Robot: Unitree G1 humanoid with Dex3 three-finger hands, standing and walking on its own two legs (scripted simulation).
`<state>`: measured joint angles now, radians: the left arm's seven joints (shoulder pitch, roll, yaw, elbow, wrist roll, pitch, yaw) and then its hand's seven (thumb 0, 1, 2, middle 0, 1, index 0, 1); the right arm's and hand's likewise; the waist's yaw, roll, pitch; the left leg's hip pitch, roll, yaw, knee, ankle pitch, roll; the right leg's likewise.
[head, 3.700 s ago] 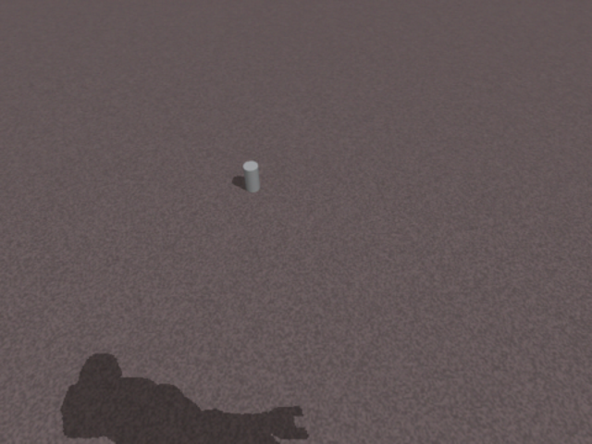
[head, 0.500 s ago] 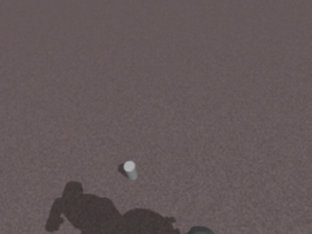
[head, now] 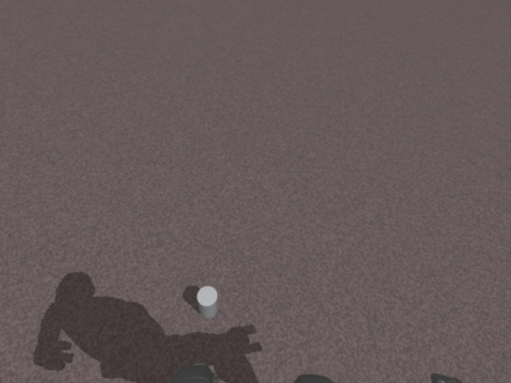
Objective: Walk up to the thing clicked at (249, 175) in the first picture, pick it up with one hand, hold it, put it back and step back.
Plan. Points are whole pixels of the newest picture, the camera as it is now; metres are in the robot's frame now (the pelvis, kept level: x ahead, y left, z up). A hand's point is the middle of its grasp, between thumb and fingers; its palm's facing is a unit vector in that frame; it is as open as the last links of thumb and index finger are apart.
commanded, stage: walk up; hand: left
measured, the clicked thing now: (208, 302) +0.45 +0.13 -0.69
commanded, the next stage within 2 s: stand in 1.98 s
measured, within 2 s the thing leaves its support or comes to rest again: neither
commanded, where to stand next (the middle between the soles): +0.12 -0.01 m, yaw -2 degrees
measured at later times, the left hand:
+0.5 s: hand out of the picture +0.10 +0.25 -0.14, palm faces -0.09 -0.92 -0.37, open 7.4 cm
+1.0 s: hand (120, 369) +0.15 +0.23 -0.14, palm faces -0.08 -0.95 -0.30, open 7.4 cm
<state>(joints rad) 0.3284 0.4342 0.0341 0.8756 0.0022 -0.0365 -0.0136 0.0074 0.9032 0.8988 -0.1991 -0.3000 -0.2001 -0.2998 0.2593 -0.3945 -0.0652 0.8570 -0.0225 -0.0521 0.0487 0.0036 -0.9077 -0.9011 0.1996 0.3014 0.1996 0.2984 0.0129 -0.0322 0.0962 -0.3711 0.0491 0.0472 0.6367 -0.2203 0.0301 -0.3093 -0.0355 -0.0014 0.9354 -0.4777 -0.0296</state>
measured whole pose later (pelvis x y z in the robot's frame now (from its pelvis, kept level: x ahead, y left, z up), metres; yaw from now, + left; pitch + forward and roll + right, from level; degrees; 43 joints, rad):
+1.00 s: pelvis +0.05 -0.01 +0.02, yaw -4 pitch -2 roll +0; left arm 0.09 0.35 0.01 1.14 0.00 0.00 -0.02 0.01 0.90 0.90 -0.20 -0.30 -0.20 -0.30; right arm 0.13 -0.37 0.00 1.15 -0.02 -0.03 0.00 0.00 -0.91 -0.90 0.20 0.30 0.20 0.30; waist -0.01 -0.02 0.04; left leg -0.16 0.04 0.10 0.36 -0.17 0.00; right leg -0.15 0.00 -0.01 0.36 -0.17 0.00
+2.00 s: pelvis +0.08 -0.01 +0.03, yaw -4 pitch -2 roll +0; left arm 0.08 0.34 0.01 1.15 0.01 0.00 -0.01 0.01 0.90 0.90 -0.20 -0.30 -0.20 -0.30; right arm 0.09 -0.34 -0.01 1.16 -0.02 -0.02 0.00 0.00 -0.91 -0.90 0.20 0.30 0.20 0.30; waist -0.01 0.00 0.03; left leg -0.09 0.03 0.10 0.29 -0.17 0.00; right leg -0.09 0.00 0.00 0.30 -0.18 0.00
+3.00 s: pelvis +0.07 -0.02 +0.03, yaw -3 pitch -2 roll +0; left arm 0.11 0.35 -0.01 1.14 0.01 -0.02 -0.01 0.01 0.90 0.90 -0.20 -0.30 -0.20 -0.30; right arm 0.11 -0.34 0.00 1.15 -0.02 -0.01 0.00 0.00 -0.91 -0.90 0.20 0.30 0.20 0.30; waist 0.00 0.00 0.03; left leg -0.10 0.03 0.08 0.29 -0.15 0.00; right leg -0.09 0.00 -0.03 0.29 -0.16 0.00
